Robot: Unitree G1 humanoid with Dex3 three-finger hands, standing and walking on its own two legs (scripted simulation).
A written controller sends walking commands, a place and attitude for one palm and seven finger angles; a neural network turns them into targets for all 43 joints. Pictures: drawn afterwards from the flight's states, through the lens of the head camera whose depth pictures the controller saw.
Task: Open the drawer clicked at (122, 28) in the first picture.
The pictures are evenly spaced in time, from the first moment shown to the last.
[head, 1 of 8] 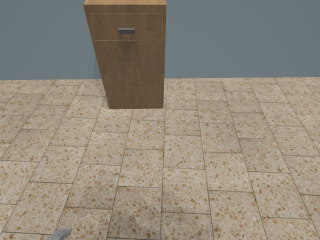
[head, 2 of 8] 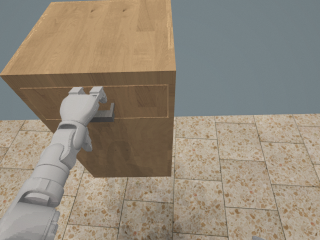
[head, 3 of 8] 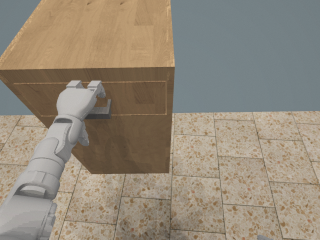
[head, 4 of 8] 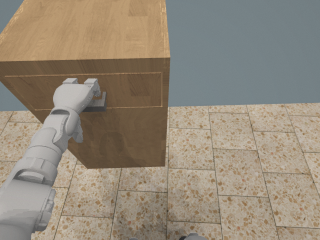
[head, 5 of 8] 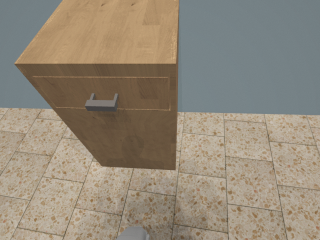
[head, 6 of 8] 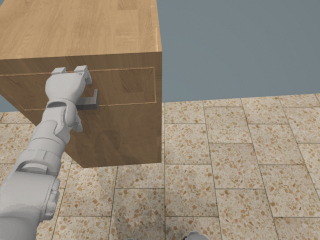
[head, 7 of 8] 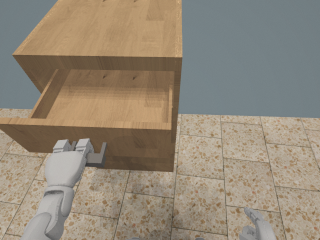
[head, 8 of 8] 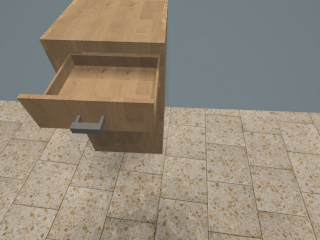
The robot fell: no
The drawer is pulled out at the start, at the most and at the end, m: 0.00 0.30 0.27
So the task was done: yes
